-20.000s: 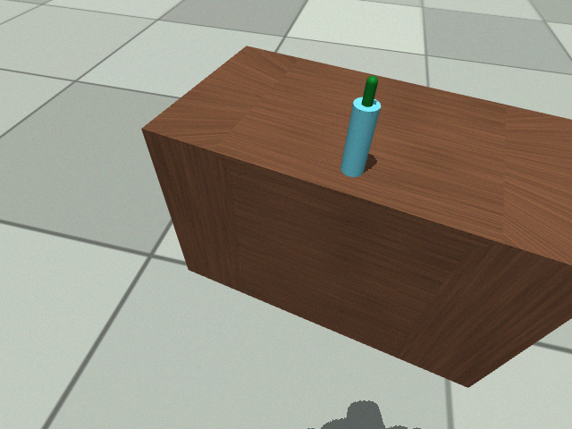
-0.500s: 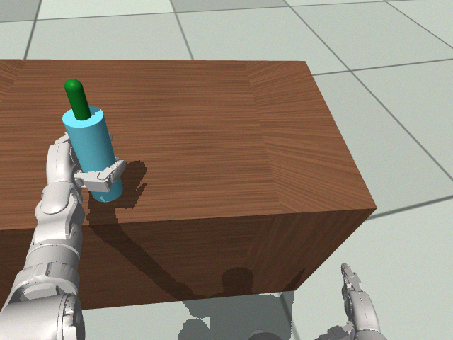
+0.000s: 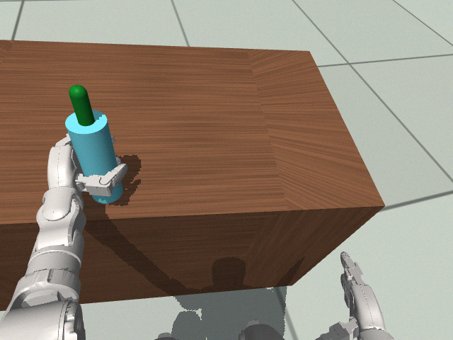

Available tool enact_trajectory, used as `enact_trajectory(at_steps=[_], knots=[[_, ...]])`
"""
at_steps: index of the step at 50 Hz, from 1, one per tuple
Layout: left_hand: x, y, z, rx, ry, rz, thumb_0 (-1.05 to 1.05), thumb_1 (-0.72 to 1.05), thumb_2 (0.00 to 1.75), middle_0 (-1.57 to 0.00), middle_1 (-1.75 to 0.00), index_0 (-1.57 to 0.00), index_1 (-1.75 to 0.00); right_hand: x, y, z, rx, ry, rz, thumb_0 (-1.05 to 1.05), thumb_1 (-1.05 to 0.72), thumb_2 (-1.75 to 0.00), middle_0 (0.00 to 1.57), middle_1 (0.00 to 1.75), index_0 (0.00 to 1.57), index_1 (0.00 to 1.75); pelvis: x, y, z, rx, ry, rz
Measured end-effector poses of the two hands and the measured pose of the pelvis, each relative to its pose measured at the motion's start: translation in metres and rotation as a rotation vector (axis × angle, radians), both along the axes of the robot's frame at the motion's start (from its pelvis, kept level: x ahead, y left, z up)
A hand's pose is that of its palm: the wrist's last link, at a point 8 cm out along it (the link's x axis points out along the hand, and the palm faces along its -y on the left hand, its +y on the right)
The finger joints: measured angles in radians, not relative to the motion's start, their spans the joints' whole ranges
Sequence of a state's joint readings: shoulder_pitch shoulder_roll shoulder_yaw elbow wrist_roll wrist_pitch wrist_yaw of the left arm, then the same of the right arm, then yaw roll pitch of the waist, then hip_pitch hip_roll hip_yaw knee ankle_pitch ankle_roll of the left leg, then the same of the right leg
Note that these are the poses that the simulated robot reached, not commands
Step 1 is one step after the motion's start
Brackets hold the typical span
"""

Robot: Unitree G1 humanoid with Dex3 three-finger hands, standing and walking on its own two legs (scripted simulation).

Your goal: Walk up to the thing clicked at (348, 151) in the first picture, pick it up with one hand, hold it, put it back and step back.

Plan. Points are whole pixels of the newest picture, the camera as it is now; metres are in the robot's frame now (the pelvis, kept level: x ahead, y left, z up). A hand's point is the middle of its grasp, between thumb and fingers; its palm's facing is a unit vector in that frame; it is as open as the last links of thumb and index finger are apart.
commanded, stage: loosen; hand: left
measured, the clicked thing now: (94, 149) +0.43 +0.19 +0.10
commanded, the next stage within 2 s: open in 0.20 s
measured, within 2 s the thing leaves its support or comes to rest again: rests again in 0.94 s
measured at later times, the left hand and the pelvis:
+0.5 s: hand (99, 156) +0.44 +0.19 +0.07, palm faces +0.13 -0.99 +0.01, open 9.8 cm; pelvis -0.01 +0.00 -0.01, yaw +0 degrees
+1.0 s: hand (95, 154) +0.44 +0.19 +0.07, palm faces +0.12 -0.99 +0.00, open 16.7 cm; pelvis +0.00 -0.01 -0.01, yaw +0 degrees
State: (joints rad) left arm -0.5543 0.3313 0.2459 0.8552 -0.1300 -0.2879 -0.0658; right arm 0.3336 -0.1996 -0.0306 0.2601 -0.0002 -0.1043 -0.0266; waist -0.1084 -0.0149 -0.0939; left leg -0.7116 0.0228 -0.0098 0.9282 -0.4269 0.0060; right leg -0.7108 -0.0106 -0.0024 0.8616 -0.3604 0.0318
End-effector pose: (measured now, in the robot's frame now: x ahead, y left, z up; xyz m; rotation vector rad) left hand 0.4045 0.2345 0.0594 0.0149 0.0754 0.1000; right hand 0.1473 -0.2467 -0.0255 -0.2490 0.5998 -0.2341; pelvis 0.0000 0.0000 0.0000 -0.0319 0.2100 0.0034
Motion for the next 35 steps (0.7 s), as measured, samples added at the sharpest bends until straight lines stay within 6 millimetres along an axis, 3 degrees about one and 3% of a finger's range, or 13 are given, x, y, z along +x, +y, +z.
enact_trajectory(at_steps=[12, 22, 35], knots=[[-0.002, 0.002, -0.003, -0.013, -0.027, 0.023, 0.00, -0.24, 1.15, -0.85, -1.11, -0.83, -1.11, -0.001, 0.003, 0.002, -0.009, 0.000, 0.029, -0.01, 0.51, -0.06, 0.05, 0.05, 0.05, 0.05, -0.002, 0.000, -0.005, 0.000, 0.008, 0.004], [0.001, 0.002, 0.009, -0.020, -0.072, 0.027, 0.00, -0.26, 0.79, -0.90, -0.93, -0.88, -0.93, -0.006, -0.001, 0.001, -0.012, 0.005, 0.026, -0.01, 0.51, -0.05, 0.06, 0.05, 0.05, 0.05, -0.006, -0.003, -0.007, 0.004, 0.006, 0.005], [0.008, 0.002, 0.015, -0.024, -0.071, 0.026, 0.00, -0.35, 0.42, -0.65, -0.56, -0.65, -0.56, -0.014, -0.007, -0.001, -0.004, 0.021, 0.021, -0.01, 0.53, -0.05, 0.06, 0.06, 0.05, 0.05, -0.007, -0.007, -0.007, 0.010, 0.016, -0.002]])
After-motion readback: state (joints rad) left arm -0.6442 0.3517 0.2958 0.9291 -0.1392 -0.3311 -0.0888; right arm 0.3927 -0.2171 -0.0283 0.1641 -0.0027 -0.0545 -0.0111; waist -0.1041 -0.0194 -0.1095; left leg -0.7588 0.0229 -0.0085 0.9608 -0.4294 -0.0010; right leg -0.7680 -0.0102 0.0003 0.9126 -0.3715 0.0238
